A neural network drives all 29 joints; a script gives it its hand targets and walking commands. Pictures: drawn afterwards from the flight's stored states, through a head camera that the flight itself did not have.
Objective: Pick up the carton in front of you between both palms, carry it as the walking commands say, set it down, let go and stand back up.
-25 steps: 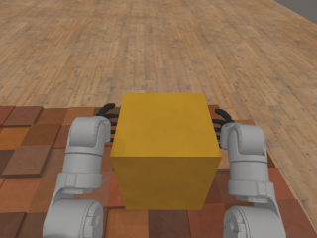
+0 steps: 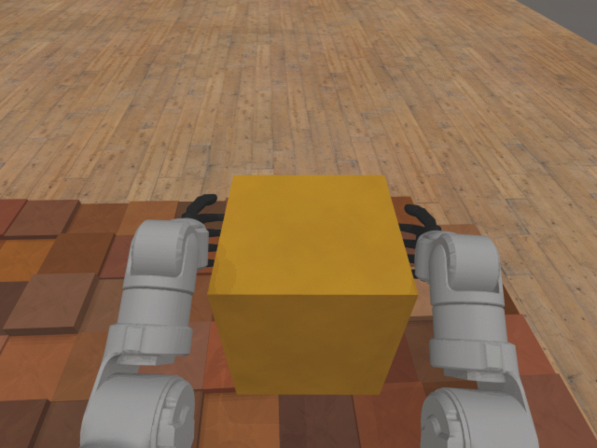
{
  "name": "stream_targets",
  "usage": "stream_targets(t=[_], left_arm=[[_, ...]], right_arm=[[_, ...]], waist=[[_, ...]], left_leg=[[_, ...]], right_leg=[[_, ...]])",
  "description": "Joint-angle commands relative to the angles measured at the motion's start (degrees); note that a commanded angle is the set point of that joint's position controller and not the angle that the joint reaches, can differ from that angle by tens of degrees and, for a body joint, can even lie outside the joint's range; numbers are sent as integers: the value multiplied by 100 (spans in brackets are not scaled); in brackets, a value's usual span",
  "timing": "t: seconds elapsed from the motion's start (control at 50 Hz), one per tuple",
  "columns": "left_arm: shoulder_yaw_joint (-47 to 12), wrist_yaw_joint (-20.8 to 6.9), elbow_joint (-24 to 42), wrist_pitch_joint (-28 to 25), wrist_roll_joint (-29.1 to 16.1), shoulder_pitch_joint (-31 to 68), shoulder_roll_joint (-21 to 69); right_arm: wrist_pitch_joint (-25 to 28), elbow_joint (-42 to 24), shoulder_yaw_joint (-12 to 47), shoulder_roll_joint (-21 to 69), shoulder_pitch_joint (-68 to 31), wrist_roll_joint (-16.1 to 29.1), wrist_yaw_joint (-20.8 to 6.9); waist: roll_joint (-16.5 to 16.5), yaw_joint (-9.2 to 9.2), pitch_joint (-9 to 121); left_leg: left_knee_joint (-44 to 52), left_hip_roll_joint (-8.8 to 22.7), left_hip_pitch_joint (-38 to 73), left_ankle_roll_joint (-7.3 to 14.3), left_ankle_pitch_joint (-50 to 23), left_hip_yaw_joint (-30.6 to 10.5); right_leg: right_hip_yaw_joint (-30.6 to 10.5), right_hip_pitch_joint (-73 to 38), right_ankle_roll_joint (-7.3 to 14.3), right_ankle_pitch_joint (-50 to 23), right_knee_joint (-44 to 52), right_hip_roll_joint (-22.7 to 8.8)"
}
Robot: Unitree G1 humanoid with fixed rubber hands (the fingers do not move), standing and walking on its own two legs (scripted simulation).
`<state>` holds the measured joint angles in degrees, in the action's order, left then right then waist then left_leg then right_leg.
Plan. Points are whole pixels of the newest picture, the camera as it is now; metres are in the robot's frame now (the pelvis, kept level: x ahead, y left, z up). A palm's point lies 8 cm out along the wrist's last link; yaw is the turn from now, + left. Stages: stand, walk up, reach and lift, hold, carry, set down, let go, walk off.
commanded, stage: carry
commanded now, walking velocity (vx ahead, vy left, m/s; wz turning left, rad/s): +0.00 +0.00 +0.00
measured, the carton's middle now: (308, 288) +0.35 +0.00 +0.04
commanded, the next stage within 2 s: none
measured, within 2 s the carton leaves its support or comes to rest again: neither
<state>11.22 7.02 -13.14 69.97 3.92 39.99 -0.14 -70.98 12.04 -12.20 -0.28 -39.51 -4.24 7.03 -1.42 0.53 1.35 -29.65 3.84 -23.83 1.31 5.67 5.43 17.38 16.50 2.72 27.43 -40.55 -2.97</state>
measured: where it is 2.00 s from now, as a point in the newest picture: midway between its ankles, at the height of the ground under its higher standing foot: (293, 308)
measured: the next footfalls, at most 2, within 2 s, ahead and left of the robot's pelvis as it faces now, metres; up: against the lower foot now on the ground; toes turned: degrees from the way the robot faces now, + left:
left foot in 0.72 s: +0.14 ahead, +0.13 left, +0.00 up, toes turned +12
right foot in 1.16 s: +0.47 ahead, -0.07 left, +0.02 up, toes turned -6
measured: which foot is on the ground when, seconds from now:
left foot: down 0.00-0.46, up 0.48-0.70, down 0.72-1.00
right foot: down 0.00-0.74, up 0.76-1.00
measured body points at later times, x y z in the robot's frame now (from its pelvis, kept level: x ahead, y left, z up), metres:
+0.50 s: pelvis +0.01 +0.00 +0.00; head -0.01 +0.00 +0.45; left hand +0.36 +0.15 +0.12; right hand +0.36 -0.15 +0.12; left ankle +0.11 +0.11 -0.73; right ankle -0.01 -0.07 -0.71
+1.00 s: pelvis +0.17 +0.04 +0.02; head +0.18 +0.05 +0.47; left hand +0.53 +0.21 +0.13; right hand +0.54 -0.10 +0.13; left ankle +0.10 +0.12 -0.73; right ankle +0.27 -0.10 -0.66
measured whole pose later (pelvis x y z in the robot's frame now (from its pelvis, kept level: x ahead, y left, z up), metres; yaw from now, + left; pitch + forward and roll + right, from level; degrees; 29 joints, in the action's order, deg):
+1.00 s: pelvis +0.17 +0.04 +0.02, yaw +3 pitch +4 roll -1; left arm 11.5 7.2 -9.9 71.0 3.4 39.5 -0.7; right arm -70.5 8.3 -10.5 0.5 -37.1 -3.2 7.9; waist 0.3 -1.9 4.2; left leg -19.2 1.2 -7.5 2.1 15.8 8.1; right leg 5.6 39.2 -0.7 16.5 -54.3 -6.7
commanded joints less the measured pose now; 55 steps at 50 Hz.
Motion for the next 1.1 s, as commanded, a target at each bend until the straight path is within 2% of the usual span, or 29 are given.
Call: stream_targets(t=[0.0, 0.4, 0.42, 0.44, 0.46, 0.48, 0.5, 0.52, 0.56, 0.6, 0.64, 0.66, 0.68, 0.7, 0.72, 0.74, 0.76, 0.78, 0.8, 0.82, 0.84, 0.88, 0.94, 1.02, 1.06, 1.08], left_arm=[[-3183, -1383, 651, -135, -2544, 4148, 6563], [-3185, -1382, 652, -136, -2544, 4151, 6564], [-3192, -1381, 651, -134, -2543, 4143, 6573], [-3204, -1381, 657, -131, -2530, 4110, 6597], [-3212, -1383, 696, -131, -2509, 4079, 6630], [-3203, -1390, 714, -124, -2492, 4045, 6695], [-3193, -1392, 701, -116, -2463, 3970, 6708], [-3259, -1382, 775, -106, -2446, 3875, 6710], [-3402, -1335, 999, -94, -2404, 3745, 6728], [-3500, -1294, 1209, -90, -2376, 3582, 6713], [-3604, -1272, 1395, -89, -2389, 3511, 6672], [-3655, -1269, 1453, -85, -2408, 3495, 6643], [-3667, -1281, 1430, -80, -2419, 3368, 6611], [-3685, -1298, 1421, -72, -2453, 3319, 6589], [-3697, -1317, 1404, -58, -2470, 3441, 6496], [-3673, -1360, 1426, -24, -2513, 3602, 6582], [-3719, -1379, 1395, -25, -2551, 3784, 6561], [-3709, -1388, 1305, -28, -2572, 3795, 6537], [-3692, -1391, 1214, -37, -2612, 3842, 6527], [-3668, -1379, 1104, -48, -2631, 3851, 6501], [-3615, -1359, 1007, -61, -2617, 3834, 6483], [-3516, -1311, 877, -77, -2563, 3830, 6442], [-3371, -1253, 719, -78, -2439, 3765, 6426], [-3255, -1239, 568, -79, -2292, 3682, 6467], [-3227, -1255, 584, -87, -2279, 3740, 6488], [-3216, -1265, 596, -93, -2280, 3771, 6493]], right_arm=[[192, -692, 3196, 6455, -4292, 2544, -1405], [192, -692, 3199, 6457, -4291, 2546, -1406], [191, -677, 3193, 6485, -4257, 2547, -1407], [188, -697, 3191, 6514, -4251, 2549, -1413], [181, -738, 3194, 6535, -4227, 2559, -1432], [175, -797, 3219, 6560, -4258, 2569, -1457], [159, -805, 3255, 6618, -4268, 2571, -1490], [139, -790, 3308, 6658, -4169, 2586, -1527], [111, -794, 3398, 6739, -3971, 2641, -1587], [106, -842, 3462, 6733, -3704, 2681, -1610], [116, -927, 3511, 6686, -3548, 2706, -1598], [123, -943, 3525, 6651, -3426, 2703, -1581], [131, -928, 3521, 6612, -3310, 2696, -1562], [143, -889, 3529, 6562, -3195, 2669, -1538], [156, -862, 3478, 6486, -3071, 2591, -1505], [212, -922, 3430, 6286, -3247, 2447, -1445], [213, -1130, 3462, 6197, -3489, 2449, -1412], [209, -1307, 3552, 6183, -3735, 2524, -1389], [217, -1426, 3617, 6167, -3990, 2594, -1374], [232, -1497, 3684, 6159, -4163, 2650, -1363], [245, -1530, 3708, 6152, -4256, 2705, -1350], [254, -1448, 3677, 6174, -4291, 2762, -1344], [245, -1232, 3587, 6256, -4232, 2788, -1380], [252, -925, 3458, 6333, -4104, 2718, -1419], [273, -835, 3437, 6370, -4108, 2685, -1418], [284, -808, 3447, 6399, -4118, 2675, -1415]], waist=[[20, -36, 2316], [20, -37, 2314], [69, -67, 2362], [203, -79, 2287], [502, -53, 2072], [869, -3, 1806], [908, 38, 1547], [723, 53, 1360], [481, 117, 1399], [554, 164, 1639], [661, 168, 1819], [627, 92, 1901], [463, -9, 2132], [215, -104, 2429], [-434, -339, 2443], [-1537, -334, 2215], [-1009, -350, 1997], [-591, -398, 1968], [-270, -414, 2029], [-149, -406, 2043], [-236, -390, 2069], [-449, -378, 2063], [-457, -355, 1899], [-706, -375, 1704], [-852, -381, 1629], [-914, -358, 1689]], left_leg=[[111, 362, 1092, 211, -882, -357], [117, 364, 1099, 208, -888, -333], [182, 310, 1135, 227, -331, -293], [182, 229, 996, 172, 573, -147], [-119, 23, 525, 52, 1274, 126], [-809, -87, -49, 0, 1486, 332], [-1273, 63, -567, 4, 1418, 210], [-1364, 180, -1021, 19, 1541, 24], [-1092, 235, -1320, 43, 1410, -23], [-691, 49, -1099, 40, 1316, 205], [-158, -143, -509, 38, 1273, 418], [308, -260, 123, 36, 1025, 580], [842, -423, 1294, 42, 624, 832], [848, -231, 2627, 124, 544, 646], [1303, 680, 3506, 434, 1236, -836], [1599, 1728, 4021, 1170, 1042, -3072], [1571, 1926, 4044, 1452, 748, -3204], [1481, 1940, 4004, 1464, 566, -2909], [1398, 1837, 3916, 1331, 630, -2535], [1436, 1690, 3755, 1183, 738, -2213], [1539, 1529, 3591, 1064, 867, -1905], [1636, 1375, 3375, 1022, 607, -1518], [1619, 1210, 3215, 1010, -321, -1060], [1395, 935, 3026, 796, -1359, -471], [1270, 934, 2962, 656, -1701, -308], [1043, 928, 2927, 574, -2179, -191]], right_leg=[[-899, -461, 79, -1000, 912, -719], [-873, -467, 71, -990, 916, -724], [-894, -473, 99, -493, 1088, -729], [-1074, -558, 148, 339, 1509, -891], [-1517, -690, 314, 1159, 2075, -1198], [-2089, -794, 561, 1589, 2593, -1644], [-2472, -944, 783, 1455, 2829, -2036], [-2516, -1166, 885, 1013, 2928, -2152], [-2118, -1831, 799, -222, 2712, -2024], [-1642, -2233, 631, -1188, 2386, -1779], [-1290, -2220, 476, -1408, 2096, -1641], [-1001, -1966, 335, -1233, 1811, -1517], [-548, -1467, 111, -1253, 1222, -1291], [-140, -736, -107, -1560, 427, -1049], [-71, 422, -315, -861, -752, -741], [-427, 2022, -521, 469, -1605, -77], [-1033, 2690, -424, 825, -2224, -209], [-1297, 3040, -300, 817, -2553, -286], [-1360, 3173, -233, 620, -2692, -376], [-1431, 3207, -212, 216, -2609, -470], [-1408, 3141, -243, -173, -2504, -506], [-1282, 3107, -330, -596, -2292, -468], [-1154, 3074, -375, -1147, -1443, -414], [-908, 2490, -191, -2048, -126, -173], [-766, 2045, -45, -2213, 380, -59], [-678, 1671, 45, -2231, 578, 11]])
